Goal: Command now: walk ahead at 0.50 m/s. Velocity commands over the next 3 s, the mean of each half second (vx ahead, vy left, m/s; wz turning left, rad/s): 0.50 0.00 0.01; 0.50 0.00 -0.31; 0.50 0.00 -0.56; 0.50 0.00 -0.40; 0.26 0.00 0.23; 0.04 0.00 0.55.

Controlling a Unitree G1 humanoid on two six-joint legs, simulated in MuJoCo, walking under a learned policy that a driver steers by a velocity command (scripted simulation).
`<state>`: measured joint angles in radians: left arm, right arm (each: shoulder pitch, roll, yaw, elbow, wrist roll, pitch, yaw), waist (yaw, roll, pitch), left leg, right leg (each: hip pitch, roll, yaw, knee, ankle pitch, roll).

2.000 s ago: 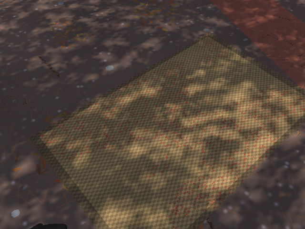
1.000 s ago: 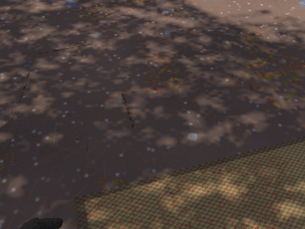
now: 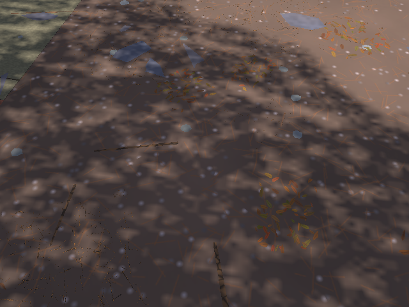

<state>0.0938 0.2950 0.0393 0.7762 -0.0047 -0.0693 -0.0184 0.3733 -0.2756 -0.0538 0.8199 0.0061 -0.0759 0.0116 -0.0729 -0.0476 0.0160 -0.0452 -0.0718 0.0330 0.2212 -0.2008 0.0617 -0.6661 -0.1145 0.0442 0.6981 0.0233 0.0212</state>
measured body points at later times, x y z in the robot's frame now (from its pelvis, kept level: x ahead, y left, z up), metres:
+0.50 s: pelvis +0.28 -0.06 +0.00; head +0.30 -0.06 +0.45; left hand +0.30 +0.22 -0.12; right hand +0.44 -0.32 -0.10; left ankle +0.44 +0.12 -0.68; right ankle +0.24 -0.15 -0.75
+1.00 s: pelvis +0.55 +0.00 +0.00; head +0.57 -0.01 +0.45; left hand +0.74 +0.24 -0.11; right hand +0.54 -0.29 -0.13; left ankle +0.53 +0.10 -0.75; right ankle +0.64 -0.19 -0.68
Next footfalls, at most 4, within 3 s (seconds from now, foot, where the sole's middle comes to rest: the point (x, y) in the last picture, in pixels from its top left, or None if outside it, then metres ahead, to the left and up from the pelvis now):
0.18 right None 0.28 -0.15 -0.78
0.70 left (165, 284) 0.57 0.10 -0.78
1.22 right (247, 219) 0.80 -0.20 -0.78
1.72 left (225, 148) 1.15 -0.16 -0.78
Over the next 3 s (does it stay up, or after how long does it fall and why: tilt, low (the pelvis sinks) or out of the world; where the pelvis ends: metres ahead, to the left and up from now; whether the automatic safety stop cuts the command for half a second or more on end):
stays up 1.22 -0.38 -0.01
